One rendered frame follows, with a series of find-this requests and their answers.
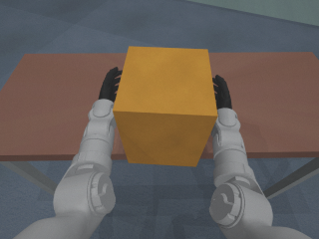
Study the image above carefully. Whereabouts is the robot right upper arm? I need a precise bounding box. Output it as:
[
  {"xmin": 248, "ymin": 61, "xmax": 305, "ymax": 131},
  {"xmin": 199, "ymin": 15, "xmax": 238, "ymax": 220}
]
[{"xmin": 208, "ymin": 182, "xmax": 312, "ymax": 239}]

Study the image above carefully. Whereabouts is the left robot hand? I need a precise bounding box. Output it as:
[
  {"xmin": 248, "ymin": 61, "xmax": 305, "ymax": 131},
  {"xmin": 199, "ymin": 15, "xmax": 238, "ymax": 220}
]
[{"xmin": 98, "ymin": 67, "xmax": 123, "ymax": 102}]

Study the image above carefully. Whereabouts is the right robot hand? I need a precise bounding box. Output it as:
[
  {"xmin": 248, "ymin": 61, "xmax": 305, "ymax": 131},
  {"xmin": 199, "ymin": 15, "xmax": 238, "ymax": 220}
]
[{"xmin": 212, "ymin": 75, "xmax": 232, "ymax": 110}]

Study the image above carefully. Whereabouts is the robot left upper arm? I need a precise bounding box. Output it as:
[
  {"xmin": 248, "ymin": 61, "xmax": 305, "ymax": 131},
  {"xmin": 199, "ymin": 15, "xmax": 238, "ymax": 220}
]
[{"xmin": 13, "ymin": 171, "xmax": 116, "ymax": 239}]

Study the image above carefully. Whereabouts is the carton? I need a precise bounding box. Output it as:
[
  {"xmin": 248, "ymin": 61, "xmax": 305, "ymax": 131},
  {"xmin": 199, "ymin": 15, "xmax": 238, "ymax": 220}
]
[{"xmin": 113, "ymin": 46, "xmax": 218, "ymax": 167}]

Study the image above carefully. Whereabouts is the robot left forearm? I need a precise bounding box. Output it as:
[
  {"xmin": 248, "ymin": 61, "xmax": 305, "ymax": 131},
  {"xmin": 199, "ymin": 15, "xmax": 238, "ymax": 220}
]
[{"xmin": 53, "ymin": 99, "xmax": 117, "ymax": 211}]

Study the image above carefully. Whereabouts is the table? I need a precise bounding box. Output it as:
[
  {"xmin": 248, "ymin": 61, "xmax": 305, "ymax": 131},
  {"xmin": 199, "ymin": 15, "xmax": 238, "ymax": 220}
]
[{"xmin": 0, "ymin": 52, "xmax": 319, "ymax": 199}]

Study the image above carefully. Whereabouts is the robot right forearm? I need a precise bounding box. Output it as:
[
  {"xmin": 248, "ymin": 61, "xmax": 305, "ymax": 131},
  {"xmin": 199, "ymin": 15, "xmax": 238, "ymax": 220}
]
[{"xmin": 210, "ymin": 108, "xmax": 265, "ymax": 197}]

